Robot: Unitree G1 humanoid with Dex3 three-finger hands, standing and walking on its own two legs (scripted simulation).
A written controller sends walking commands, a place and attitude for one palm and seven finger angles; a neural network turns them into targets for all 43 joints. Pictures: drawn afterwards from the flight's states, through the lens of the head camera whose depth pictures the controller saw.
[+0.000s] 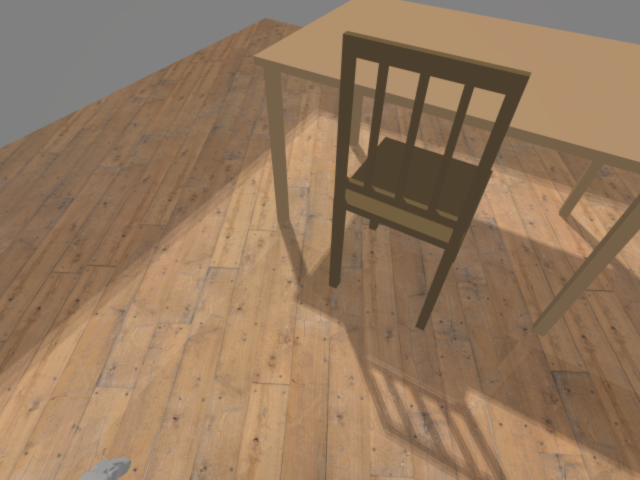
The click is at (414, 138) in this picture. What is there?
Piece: chair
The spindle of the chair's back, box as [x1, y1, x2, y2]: [394, 74, 429, 199]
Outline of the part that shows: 420,74 394,198 400,199 402,196 429,76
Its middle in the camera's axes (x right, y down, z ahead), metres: +0.22 -0.23 +0.94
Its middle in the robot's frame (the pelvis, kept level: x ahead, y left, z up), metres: +0.87 -0.17 -0.05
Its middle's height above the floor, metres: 0.72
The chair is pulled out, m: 0.00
